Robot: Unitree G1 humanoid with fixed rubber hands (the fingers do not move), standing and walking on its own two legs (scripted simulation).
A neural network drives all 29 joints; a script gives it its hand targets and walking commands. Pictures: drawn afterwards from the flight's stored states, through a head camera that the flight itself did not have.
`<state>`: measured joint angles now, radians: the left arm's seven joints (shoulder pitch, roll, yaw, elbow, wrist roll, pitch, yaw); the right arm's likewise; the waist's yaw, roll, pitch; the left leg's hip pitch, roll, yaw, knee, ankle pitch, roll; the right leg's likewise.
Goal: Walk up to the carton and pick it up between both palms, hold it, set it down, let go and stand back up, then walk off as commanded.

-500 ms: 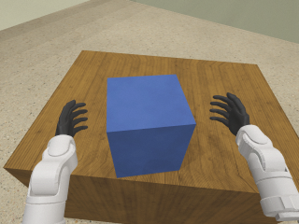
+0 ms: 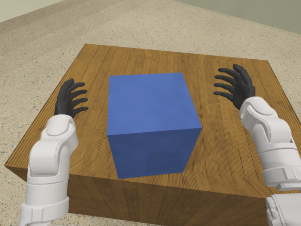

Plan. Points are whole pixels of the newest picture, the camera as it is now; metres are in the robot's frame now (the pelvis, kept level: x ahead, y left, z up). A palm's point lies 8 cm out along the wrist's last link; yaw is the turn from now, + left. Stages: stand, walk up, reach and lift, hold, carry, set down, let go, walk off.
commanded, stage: reach and lift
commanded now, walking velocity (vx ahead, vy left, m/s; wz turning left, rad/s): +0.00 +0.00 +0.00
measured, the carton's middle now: (149, 127) +0.40 +0.05 +0.01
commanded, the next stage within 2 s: none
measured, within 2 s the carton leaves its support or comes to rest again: neither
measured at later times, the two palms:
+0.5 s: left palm (69, 89) +0.37 +0.24 +0.18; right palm (232, 69) +0.47 -0.14 +0.20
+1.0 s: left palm (73, 104) +0.38 +0.25 +0.12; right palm (213, 94) +0.46 -0.12 +0.13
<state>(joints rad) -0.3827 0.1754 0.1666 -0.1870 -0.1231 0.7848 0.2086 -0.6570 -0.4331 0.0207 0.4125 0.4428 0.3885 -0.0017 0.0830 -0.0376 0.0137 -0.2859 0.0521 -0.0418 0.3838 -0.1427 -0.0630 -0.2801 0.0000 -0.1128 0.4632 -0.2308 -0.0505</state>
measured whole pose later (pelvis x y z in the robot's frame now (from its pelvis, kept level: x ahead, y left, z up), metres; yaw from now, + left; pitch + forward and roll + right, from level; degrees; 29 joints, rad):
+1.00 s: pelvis +0.00 +0.00 +0.00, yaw +0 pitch +3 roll +1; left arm -0.71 0.18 0.18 0.55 -0.11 0.41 0.19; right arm -0.89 -0.29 0.04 0.96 0.38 0.14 0.00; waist 0.14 -0.04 0.02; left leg -0.29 0.05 -0.04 0.38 -0.15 -0.07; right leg -0.28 0.00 -0.11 0.46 -0.24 -0.05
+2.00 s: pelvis +0.02 +0.00 +0.00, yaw +0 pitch +8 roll +1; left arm -0.70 0.03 0.21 0.95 0.01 -0.10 0.17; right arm -0.93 -0.17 0.04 1.26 0.27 -0.16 -0.04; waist 0.16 -0.03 -0.08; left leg -0.39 0.07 -0.04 0.41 -0.16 -0.07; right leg -0.37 0.01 -0.11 0.46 -0.24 -0.05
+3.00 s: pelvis +0.02 +0.00 +0.00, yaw +0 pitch +9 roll +1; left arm -0.70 -0.05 0.44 0.94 0.25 -0.12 0.12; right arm -0.89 -0.09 -0.24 1.25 -0.13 -0.25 -0.07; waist 0.16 -0.03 -0.10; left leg -0.39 0.07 -0.04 0.39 -0.16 -0.08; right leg -0.37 0.02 -0.11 0.45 -0.24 -0.05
